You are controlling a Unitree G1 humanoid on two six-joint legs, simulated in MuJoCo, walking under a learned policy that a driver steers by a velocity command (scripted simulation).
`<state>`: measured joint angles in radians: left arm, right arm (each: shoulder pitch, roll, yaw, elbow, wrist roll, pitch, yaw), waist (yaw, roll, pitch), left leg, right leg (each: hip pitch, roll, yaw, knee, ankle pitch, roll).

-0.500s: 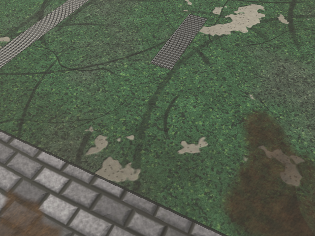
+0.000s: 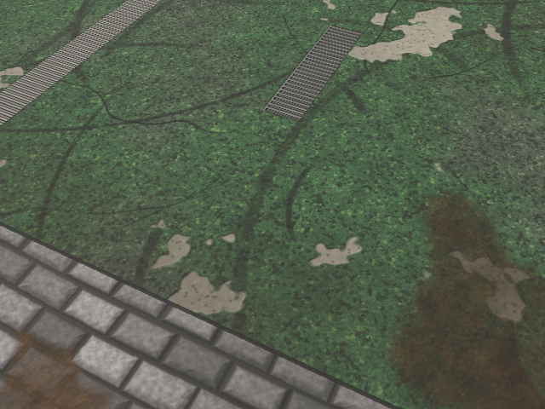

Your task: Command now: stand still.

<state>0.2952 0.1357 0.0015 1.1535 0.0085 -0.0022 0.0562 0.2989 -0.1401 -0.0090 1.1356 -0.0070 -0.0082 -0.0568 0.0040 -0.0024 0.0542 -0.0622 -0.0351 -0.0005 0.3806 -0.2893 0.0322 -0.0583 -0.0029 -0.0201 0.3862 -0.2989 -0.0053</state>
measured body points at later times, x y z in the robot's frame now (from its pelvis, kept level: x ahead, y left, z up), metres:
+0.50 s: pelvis -0.03 +0.00 +0.00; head -0.02 +0.00 +0.45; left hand -0.08 +0.20 -0.16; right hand -0.08 -0.21 -0.16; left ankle -0.05 +0.10 -0.74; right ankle -0.06 -0.11 -0.74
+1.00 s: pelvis +0.02 +0.01 -0.01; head +0.04 +0.01 +0.44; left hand -0.01 +0.22 -0.17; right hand -0.01 -0.20 -0.16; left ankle -0.05 +0.10 -0.74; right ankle -0.06 -0.11 -0.74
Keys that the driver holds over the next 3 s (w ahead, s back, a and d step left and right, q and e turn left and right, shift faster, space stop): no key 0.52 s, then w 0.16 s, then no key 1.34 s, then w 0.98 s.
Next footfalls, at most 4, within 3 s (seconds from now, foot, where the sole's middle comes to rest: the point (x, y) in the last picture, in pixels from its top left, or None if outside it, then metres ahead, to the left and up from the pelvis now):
2.80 right None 0.38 -0.05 -0.78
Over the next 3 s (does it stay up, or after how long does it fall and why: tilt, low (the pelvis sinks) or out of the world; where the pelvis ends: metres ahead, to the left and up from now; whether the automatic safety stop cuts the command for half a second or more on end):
stays up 0.32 -0.01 0.00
